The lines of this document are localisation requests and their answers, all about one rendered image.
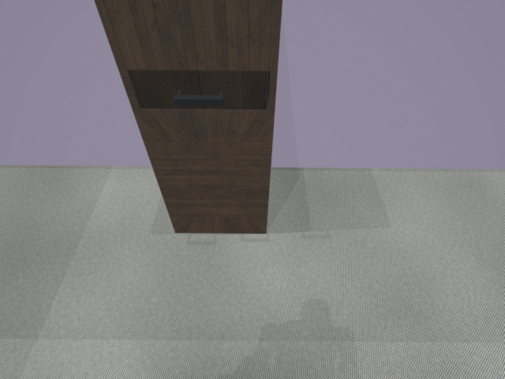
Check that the drawer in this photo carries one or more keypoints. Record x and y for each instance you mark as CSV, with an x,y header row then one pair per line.
x,y
242,90

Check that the handle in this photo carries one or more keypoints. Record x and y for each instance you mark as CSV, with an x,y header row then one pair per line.
x,y
198,100

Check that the cabinet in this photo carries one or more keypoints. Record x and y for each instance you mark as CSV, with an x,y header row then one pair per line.
x,y
213,166

